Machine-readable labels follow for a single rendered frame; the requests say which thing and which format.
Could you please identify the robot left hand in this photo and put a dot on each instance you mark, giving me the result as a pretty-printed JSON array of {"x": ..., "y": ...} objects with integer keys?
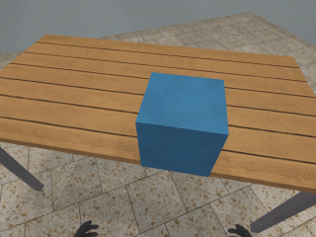
[{"x": 85, "y": 227}]

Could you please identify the carton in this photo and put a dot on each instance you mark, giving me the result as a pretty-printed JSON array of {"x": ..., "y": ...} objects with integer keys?
[{"x": 182, "y": 123}]

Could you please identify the table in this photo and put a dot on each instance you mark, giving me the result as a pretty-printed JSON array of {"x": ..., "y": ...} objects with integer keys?
[{"x": 82, "y": 96}]

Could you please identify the robot right hand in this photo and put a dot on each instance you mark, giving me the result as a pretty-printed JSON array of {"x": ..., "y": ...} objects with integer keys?
[{"x": 241, "y": 231}]

